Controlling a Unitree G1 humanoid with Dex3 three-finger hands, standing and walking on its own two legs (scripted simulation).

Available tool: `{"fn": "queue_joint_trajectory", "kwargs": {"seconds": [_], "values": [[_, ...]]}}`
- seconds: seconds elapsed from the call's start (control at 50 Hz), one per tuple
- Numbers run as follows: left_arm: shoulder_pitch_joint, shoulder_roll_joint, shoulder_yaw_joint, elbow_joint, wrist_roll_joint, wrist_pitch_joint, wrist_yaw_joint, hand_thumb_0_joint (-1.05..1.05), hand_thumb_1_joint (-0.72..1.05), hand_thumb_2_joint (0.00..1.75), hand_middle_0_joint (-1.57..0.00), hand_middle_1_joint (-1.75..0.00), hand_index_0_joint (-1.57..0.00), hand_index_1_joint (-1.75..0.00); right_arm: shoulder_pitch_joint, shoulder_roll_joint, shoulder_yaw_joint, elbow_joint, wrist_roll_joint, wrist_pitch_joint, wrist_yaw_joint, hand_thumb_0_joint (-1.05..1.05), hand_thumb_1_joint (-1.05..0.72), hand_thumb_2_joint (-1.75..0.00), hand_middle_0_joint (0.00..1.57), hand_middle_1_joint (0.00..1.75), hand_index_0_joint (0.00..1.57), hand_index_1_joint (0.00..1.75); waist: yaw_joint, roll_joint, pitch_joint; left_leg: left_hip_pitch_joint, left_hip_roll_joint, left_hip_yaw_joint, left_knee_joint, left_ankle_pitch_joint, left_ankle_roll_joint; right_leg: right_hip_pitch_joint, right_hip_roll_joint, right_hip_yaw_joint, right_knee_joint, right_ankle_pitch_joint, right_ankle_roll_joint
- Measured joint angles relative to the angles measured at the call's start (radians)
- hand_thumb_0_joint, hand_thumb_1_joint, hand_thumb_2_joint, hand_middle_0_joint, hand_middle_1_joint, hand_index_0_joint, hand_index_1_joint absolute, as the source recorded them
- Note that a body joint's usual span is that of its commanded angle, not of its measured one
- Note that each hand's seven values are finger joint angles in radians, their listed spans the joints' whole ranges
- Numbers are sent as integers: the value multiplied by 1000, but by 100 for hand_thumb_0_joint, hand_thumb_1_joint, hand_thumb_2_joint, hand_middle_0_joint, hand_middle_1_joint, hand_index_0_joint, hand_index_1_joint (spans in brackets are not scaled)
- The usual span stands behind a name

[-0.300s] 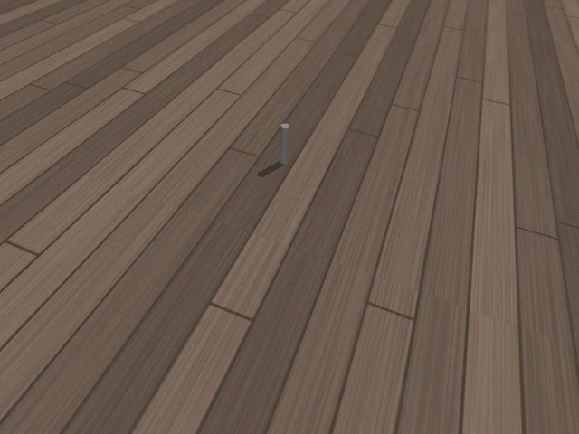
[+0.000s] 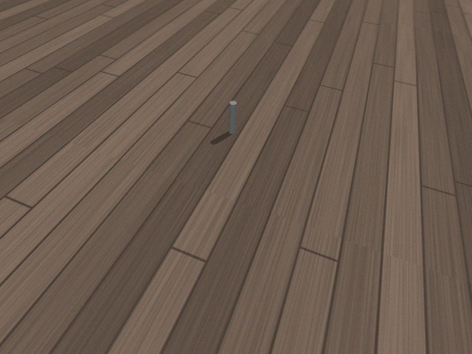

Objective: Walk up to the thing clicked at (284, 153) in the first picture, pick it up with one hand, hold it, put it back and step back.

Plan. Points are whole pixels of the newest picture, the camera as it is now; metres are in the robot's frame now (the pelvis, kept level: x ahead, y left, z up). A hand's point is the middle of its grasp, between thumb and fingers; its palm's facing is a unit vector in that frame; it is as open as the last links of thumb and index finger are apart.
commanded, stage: stand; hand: left
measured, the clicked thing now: (232, 118) +1.53 +0.01 -0.67
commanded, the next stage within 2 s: walk up in 0.82 s
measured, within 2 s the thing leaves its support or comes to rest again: neither
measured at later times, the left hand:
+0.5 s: hand out of the picture +0.08 +0.25 -0.16, palm faces -0.03 -0.94 -0.33, open 7.4 cm
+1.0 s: hand out of the picture +0.12 +0.26 -0.15, palm faces -0.09 -0.93 -0.36, open 7.4 cm
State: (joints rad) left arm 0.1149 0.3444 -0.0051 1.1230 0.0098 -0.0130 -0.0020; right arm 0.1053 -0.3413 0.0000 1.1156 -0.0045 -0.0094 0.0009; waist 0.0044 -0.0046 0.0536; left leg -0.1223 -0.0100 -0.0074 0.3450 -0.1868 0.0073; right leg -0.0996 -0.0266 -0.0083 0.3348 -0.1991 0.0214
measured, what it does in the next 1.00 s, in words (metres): lifts its right foot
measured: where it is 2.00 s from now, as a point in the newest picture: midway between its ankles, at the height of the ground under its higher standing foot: (254, 291)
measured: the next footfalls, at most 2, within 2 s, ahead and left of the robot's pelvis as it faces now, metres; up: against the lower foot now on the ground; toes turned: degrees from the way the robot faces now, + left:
right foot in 1.12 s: +0.18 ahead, -0.21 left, +0.00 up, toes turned -7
left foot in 1.52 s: +0.43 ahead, +0.05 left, +0.00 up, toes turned +0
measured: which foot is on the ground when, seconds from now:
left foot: down 0.00-1.00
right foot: down 0.00-0.86, up 0.88-1.00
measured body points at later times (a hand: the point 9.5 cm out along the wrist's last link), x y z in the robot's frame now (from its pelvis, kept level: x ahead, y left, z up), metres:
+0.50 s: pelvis +0.01 +0.00 +0.00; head +0.02 +0.00 +0.45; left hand +0.08 +0.30 -0.14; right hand +0.08 -0.30 -0.13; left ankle +0.00 +0.11 -0.75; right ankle -0.01 -0.13 -0.75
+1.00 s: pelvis +0.04 -0.02 -0.01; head +0.05 -0.02 +0.44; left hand +0.12 +0.30 -0.13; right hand +0.08 -0.34 -0.13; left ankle +0.00 +0.11 -0.75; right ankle +0.04 -0.16 -0.72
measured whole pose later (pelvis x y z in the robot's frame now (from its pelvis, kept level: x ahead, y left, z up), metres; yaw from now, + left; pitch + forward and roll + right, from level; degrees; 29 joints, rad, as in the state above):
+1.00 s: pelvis +0.04 -0.02 -0.01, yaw -3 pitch -1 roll +1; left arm 0.19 0.43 0.06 1.03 0.03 -0.01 -0.07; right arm 0.22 -0.37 -0.07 1.01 -0.04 -0.06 0.04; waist -0.01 -0.03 0.03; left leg -0.10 0.00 0.03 0.38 -0.29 0.03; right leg -0.37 -0.05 0.03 0.80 -0.43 -0.02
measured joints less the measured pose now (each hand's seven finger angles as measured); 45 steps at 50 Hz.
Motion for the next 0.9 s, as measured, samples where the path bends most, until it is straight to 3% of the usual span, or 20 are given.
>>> {"fn": "queue_joint_trajectory", "kwargs": {"seconds": [0.82, 0.9], "values": [[-6, 0, -1, -5, -1, -1, 2, 0, 90, 90, -21, -30, -20, -30, 0, -2, 2, 4, 1, 1, -1, 0, -90, -90, 21, 30, 20, 30, -3, 0, -1, 11, -3, -8, -18, -7, 0, 16, -3, -9, -21, -8, 1], [49, 25, 39, -55, 24, 2, -40, 0, 90, 90, -21, -30, -20, -30, 45, -6, -44, -54, -23, -27, 32, 1, -90, -90, 21, 30, 21, 30, 3, -12, -26, -14, -2, 20, 58, -93, 29, -87, -2, 6, 208, -211, -37]]}}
